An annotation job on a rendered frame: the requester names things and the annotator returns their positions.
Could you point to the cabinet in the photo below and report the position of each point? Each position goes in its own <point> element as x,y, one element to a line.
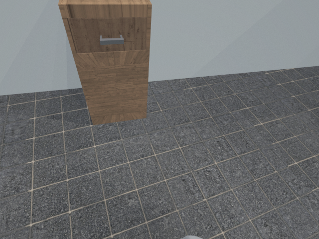
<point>115,83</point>

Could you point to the handle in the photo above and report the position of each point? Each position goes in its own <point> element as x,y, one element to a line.
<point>107,41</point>

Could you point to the drawer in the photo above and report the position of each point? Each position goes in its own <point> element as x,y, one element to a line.
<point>86,33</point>

